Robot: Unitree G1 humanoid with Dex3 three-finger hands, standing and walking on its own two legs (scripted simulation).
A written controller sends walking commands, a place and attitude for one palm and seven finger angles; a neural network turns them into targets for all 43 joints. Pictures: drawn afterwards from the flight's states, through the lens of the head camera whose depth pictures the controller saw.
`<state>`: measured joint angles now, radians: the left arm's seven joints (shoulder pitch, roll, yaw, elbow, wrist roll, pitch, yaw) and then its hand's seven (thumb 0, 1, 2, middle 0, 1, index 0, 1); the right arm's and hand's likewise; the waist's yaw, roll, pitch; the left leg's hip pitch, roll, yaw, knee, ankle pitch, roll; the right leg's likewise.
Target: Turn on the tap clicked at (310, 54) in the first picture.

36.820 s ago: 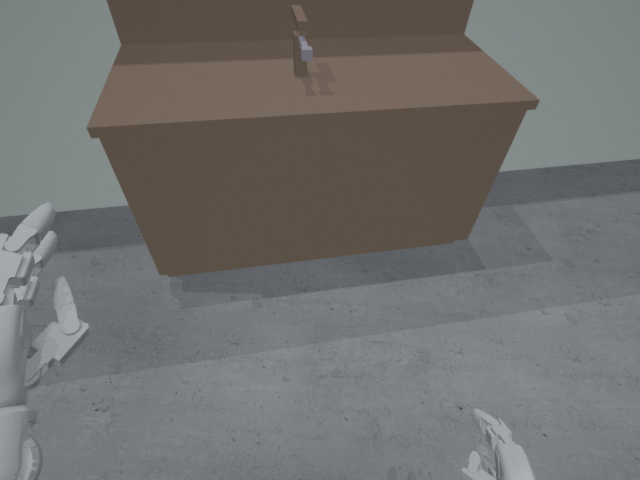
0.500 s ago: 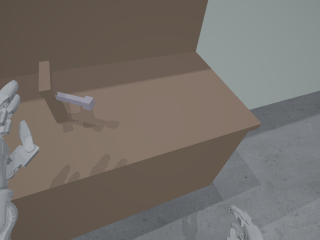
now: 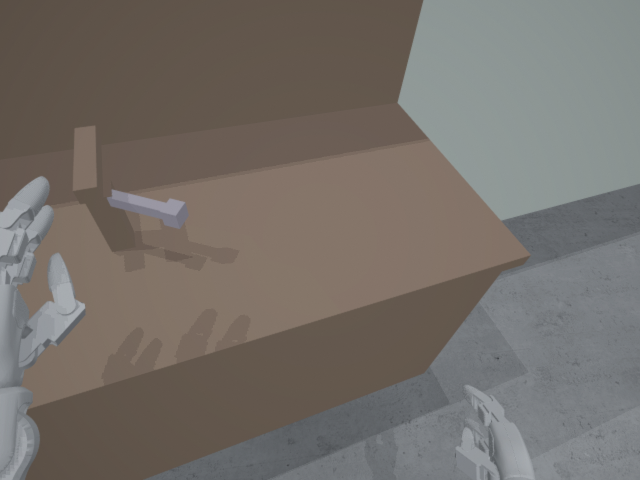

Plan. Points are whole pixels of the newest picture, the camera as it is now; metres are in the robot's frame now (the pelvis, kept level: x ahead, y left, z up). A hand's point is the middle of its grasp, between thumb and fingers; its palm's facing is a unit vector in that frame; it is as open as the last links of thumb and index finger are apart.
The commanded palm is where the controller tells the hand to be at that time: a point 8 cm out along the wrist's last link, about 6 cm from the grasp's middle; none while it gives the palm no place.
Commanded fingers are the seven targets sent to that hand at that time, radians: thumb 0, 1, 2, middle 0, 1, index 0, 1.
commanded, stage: look again from close up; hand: left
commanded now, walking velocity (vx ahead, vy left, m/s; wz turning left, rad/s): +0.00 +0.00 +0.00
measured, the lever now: (174, 213) +0.43 +0.26 +0.05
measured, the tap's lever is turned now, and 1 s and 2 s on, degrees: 55 55 55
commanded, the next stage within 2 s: turn the palm inward beside the body in 0.38 s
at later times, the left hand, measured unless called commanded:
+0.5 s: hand (84, 310) +0.22 +0.24 +0.16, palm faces +0.38 -0.85 -0.37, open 7.4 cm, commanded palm +0.15 +0.27 +0.17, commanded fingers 0.00 0.90 0.90 -0.20 -0.30 -0.20 -0.30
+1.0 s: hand (99, 360) +0.18 +0.21 +0.15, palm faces +0.55 -0.79 -0.28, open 7.4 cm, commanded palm +0.13 +0.24 +0.16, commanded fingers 0.00 0.90 0.90 -0.20 -0.30 -0.20 -0.30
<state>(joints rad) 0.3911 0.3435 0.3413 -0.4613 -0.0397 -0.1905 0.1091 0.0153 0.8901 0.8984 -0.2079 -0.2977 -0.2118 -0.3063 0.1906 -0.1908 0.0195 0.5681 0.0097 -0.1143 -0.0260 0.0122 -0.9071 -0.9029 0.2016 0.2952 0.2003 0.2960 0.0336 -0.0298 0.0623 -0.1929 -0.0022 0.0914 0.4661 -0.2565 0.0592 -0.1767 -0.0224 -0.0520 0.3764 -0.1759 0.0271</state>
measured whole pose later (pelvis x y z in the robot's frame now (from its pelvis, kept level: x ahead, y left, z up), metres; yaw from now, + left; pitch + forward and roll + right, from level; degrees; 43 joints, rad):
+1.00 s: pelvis -0.04 -0.07 -0.02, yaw +4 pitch -3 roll +0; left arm 0.18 0.33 0.31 -0.24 -0.08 -0.01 0.12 0.02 0.89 0.90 -0.21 -0.30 -0.21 -0.31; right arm 0.13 -0.22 0.06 0.71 0.01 -0.18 -0.08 0.01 -0.91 -0.90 0.20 0.30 0.20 0.30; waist 0.08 0.04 0.00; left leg -0.32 0.01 -0.03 0.65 -0.30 0.00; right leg -0.31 0.01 -0.12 0.65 -0.29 -0.06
